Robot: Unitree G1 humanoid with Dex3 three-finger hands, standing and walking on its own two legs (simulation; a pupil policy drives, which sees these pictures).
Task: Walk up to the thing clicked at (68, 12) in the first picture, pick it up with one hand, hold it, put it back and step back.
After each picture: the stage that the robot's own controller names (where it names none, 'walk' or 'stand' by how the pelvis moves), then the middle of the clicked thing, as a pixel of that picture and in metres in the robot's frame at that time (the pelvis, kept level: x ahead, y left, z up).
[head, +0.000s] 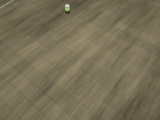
stand; (67, 9) +1.96 +0.19 -0.72
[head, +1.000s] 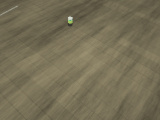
walk; (70, 21) +1.83 +0.10 -0.71
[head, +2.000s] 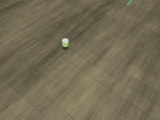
walk; (65, 44) +1.20 +0.12 -0.72
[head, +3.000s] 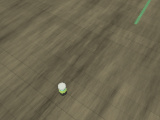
walk; (62, 89) +0.69 +0.18 -0.70
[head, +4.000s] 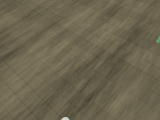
walk; out of the picture +0.40 +0.21 -0.71
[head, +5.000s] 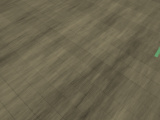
stand; out of the picture +0.27 +0.18 -0.72
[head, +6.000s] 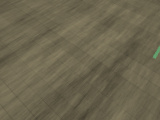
stand; out of the picture +0.27 +0.18 -0.72
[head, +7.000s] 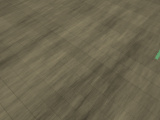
stand; out of the picture +0.26 +0.19 -0.73
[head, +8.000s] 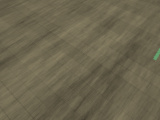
stand; out of the picture +0.25 +0.19 -0.73
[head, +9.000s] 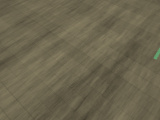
go down; out of the picture +0.25 +0.19 -0.73
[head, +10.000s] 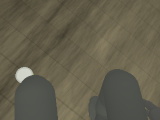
go down; (26, 76) +0.35 +0.20 -0.31
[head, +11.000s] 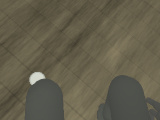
approach; (39, 81) +0.35 +0.19 -0.32
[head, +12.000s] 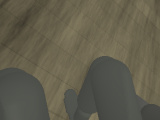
close in; out of the picture +0.34 +0.22 -0.22
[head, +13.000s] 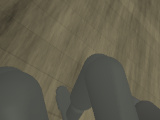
close; out of the picture +0.35 +0.22 -0.22
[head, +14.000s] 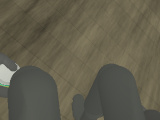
lift; (4, 77) +0.31 +0.21 -0.16
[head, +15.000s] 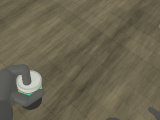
lift; (30, 91) +0.30 +0.18 +0.01
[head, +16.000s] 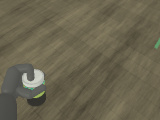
hold; (35, 88) +0.32 +0.17 +0.01
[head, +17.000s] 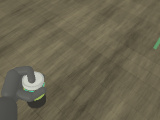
hold; (35, 90) +0.31 +0.18 +0.00
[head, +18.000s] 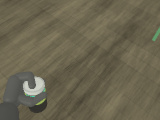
crouch; (36, 95) +0.30 +0.17 -0.04
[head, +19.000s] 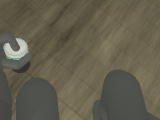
lower; (18, 56) +0.41 +0.19 -0.11
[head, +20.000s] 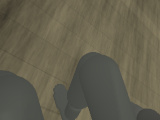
lower; out of the picture +0.38 +0.23 -0.22
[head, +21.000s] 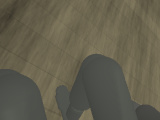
lower; out of the picture +0.37 +0.23 -0.22
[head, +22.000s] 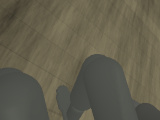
lower; out of the picture +0.37 +0.23 -0.22
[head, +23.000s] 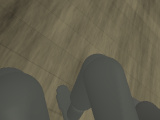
lower; out of the picture +0.37 +0.23 -0.22
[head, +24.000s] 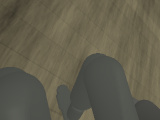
open; out of the picture +0.36 +0.21 -0.22
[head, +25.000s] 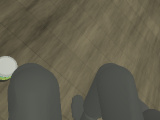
stand; (4, 70) +0.34 +0.21 -0.23
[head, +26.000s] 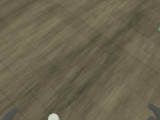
stand; out of the picture +0.30 +0.16 -0.59
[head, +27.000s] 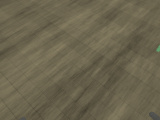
stand; out of the picture +0.30 +0.17 -0.66
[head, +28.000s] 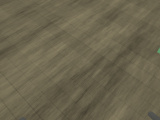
stand; out of the picture +0.28 +0.16 -0.66
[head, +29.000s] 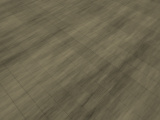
stand; out of the picture +0.30 +0.16 -0.72
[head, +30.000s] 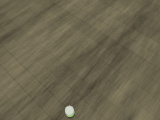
walk; (69, 112) +0.38 +0.12 -0.70
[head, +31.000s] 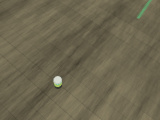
walk; (57, 82) +0.62 +0.14 -0.71
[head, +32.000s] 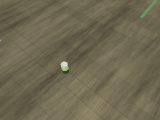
stand; (64, 67) +0.91 +0.23 -0.70
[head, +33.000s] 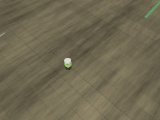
stand; (68, 64) +0.93 +0.17 -0.72
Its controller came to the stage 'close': yes
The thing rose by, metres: 0.71
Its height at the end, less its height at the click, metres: +0.00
